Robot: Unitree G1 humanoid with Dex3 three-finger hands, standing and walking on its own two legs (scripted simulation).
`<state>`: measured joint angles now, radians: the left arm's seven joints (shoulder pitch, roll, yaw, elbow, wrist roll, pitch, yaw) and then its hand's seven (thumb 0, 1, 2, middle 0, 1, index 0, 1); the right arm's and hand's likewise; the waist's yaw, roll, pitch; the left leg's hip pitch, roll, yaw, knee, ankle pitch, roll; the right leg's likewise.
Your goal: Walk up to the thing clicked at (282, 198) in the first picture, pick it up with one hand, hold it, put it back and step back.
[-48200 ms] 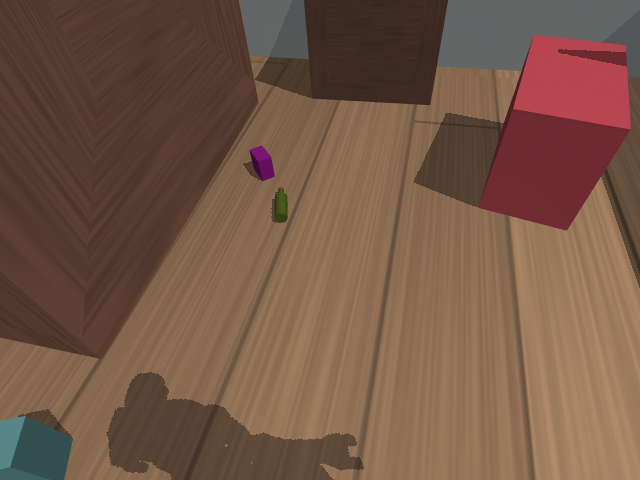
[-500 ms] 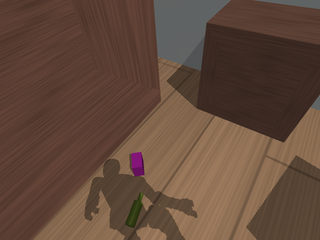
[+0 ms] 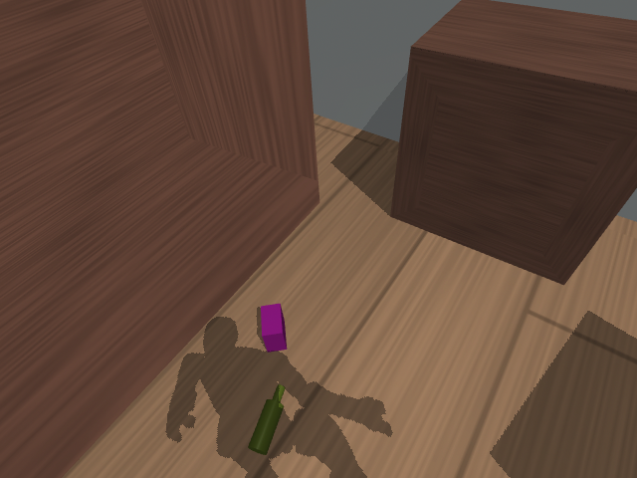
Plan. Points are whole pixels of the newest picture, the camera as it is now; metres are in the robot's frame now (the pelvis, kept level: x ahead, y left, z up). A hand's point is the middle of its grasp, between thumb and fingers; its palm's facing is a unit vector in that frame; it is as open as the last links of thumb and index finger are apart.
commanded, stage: stand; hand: left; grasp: from above
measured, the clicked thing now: (269, 417) +0.42 +0.23 -0.75
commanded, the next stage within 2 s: rise first in 0.58 s
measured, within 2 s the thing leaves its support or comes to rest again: neither
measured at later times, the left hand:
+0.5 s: hand out of the picture +0.07 +0.25 -0.16, palm faces -0.02 -0.94 -0.35, open 7.4 cm
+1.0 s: hand out of the picture +0.15 +0.26 -0.18, palm faces -0.04 -0.91 -0.41, open 10.4 cm
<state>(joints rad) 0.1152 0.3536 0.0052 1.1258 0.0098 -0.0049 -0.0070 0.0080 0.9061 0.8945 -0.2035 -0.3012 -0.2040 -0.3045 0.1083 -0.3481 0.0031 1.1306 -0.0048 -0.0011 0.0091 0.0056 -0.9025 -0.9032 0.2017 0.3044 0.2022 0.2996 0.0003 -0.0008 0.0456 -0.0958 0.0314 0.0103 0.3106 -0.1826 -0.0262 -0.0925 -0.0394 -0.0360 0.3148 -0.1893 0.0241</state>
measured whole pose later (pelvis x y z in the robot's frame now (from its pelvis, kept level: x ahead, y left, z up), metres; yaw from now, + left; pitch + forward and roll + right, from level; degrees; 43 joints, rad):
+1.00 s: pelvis -0.01 +0.00 -0.03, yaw +0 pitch +8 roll +0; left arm -0.05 0.32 0.15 1.00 0.16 0.07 0.04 0.01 0.24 0.97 -0.08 -0.88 -0.09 -0.87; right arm 0.24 -0.24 -0.03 0.75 0.03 -0.03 0.00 0.01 -0.93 -0.91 0.20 0.30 0.20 0.30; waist -0.02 -0.01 -0.01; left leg -0.48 0.04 0.01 0.65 -0.32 -0.02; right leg -0.47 -0.04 -0.02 0.64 -0.31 0.02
